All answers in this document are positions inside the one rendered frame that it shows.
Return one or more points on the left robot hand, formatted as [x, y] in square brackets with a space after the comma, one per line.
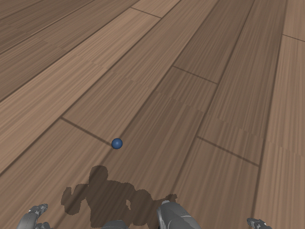
[29, 220]

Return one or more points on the right robot hand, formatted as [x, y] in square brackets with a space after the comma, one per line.
[257, 224]

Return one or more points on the ball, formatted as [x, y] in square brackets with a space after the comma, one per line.
[117, 143]

